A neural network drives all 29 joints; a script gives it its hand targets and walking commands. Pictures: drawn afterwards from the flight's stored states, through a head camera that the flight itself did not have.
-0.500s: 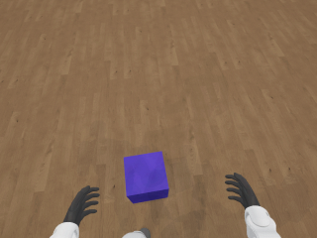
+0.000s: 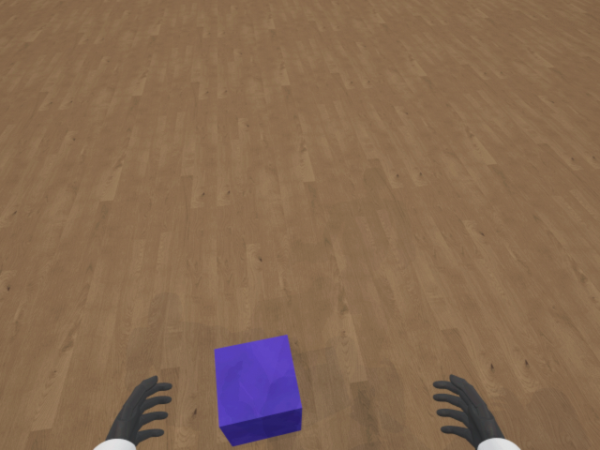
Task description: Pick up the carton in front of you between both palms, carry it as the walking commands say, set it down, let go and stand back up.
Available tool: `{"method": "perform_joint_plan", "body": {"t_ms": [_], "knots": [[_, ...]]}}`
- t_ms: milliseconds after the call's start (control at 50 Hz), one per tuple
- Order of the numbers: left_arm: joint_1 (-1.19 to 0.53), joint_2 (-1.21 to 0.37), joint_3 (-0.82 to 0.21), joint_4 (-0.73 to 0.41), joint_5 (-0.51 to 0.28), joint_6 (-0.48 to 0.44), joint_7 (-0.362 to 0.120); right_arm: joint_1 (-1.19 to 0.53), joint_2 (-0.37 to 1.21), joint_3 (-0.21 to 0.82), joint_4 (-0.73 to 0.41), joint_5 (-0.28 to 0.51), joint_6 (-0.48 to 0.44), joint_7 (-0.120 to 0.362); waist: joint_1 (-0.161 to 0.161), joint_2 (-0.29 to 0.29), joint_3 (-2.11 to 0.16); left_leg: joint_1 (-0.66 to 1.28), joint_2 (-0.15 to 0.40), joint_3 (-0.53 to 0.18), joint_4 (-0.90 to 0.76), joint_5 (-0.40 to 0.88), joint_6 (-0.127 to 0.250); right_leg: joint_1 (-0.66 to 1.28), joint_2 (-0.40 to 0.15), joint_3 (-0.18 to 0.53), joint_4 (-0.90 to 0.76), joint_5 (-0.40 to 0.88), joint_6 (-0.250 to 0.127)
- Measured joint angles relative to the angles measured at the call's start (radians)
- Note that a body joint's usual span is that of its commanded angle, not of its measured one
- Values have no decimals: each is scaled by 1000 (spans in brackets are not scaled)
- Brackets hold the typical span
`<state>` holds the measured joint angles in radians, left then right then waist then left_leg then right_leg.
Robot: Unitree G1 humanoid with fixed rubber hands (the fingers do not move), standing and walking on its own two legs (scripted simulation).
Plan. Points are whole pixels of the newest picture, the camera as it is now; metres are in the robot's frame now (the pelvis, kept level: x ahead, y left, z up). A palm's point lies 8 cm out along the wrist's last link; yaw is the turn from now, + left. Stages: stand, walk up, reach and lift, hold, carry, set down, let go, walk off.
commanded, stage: let go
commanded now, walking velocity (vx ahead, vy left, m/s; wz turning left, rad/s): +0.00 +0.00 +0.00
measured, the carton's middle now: (259, 391) +0.39 +0.12 -0.65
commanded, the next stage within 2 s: stand in 0.06 s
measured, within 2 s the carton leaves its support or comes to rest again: neither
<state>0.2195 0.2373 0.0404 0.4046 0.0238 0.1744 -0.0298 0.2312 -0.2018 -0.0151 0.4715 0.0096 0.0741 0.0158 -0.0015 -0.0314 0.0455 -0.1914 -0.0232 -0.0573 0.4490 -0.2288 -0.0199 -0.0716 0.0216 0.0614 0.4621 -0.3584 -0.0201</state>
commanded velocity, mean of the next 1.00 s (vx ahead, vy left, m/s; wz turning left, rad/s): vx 0.00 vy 0.00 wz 0.00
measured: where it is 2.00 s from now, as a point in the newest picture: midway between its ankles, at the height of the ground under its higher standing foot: outside the picture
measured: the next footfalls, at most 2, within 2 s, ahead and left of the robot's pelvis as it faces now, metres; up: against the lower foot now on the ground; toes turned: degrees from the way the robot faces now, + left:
none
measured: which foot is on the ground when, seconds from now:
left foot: down 0.00-1.00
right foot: down 0.00-1.00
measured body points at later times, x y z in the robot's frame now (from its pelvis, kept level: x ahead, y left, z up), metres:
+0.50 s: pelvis +0.01 +0.03 +0.00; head +0.03 +0.06 +0.45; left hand +0.16 +0.32 -0.11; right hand +0.14 -0.27 -0.09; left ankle +0.01 +0.14 -0.74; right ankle -0.07 -0.11 -0.74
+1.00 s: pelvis +0.00 +0.04 +0.00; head +0.01 +0.05 +0.45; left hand +0.13 +0.33 -0.12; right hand +0.10 -0.28 -0.10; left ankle +0.01 +0.14 -0.74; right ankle -0.07 -0.11 -0.74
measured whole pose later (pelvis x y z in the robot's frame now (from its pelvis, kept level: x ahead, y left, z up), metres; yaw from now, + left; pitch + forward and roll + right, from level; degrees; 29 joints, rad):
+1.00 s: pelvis +0.00 +0.04 +0.00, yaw -2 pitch -1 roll +0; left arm 0.20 0.37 0.02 0.83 0.03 0.00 0.03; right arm 0.13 -0.35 -0.03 0.94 -0.03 -0.01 -0.01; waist -0.01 -0.04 0.01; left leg -0.21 -0.03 -0.01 0.46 -0.24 0.03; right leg -0.07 -0.01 0.09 0.41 -0.32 0.03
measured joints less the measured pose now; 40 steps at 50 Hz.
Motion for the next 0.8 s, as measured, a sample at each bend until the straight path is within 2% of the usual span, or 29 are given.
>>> {"method": "perform_joint_plan", "body": {"t_ms": [60,160,300,800], "knots": [[1,3,0,-2,-4,12,9,-3,2,1,7,0,2,-2,5,0,-8,-9,-6,2,9,-2,7,-6,-6,0,3,0,7],[-9,49,8,102,16,-76,35,-38,-42,-3,149,-58,-27,-25,12,-6,-41,-72,2,9,77,-32,14,-52,2,5,31,-8,17],[13,104,24,201,17,-137,33,-57,-111,-34,261,-59,-58,-27,2,-24,-42,-93,0,30,105,-56,30,-73,-3,24,45,-19,31],[-21,124,-20,369,4,-171,59,-103,-128,-13,422,-40,-80,-34,-10,-15,-37,-37,-13,53,46,-37,49,-16,-29,34,-26,9,50]]}}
